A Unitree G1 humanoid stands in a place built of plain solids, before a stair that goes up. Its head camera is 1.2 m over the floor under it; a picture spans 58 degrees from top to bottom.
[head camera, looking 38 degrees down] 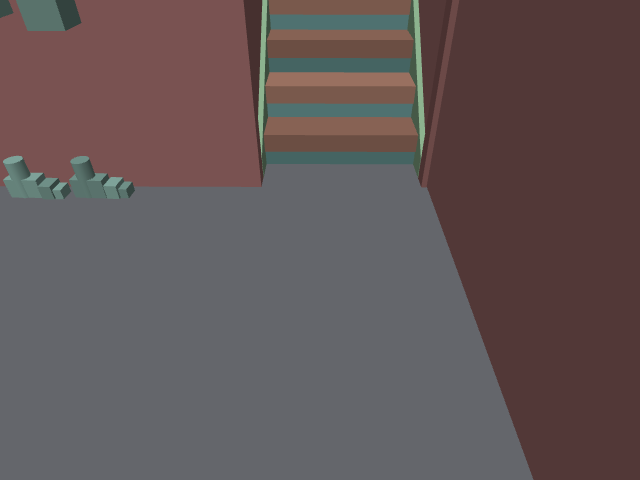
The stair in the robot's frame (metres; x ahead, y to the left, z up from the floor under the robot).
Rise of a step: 0.19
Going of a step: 0.23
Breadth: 0.85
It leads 1 degrees to the right of straight ahead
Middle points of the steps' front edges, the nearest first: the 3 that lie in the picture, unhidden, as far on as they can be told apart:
2.23 -0.11 0.19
2.46 -0.12 0.38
2.69 -0.12 0.57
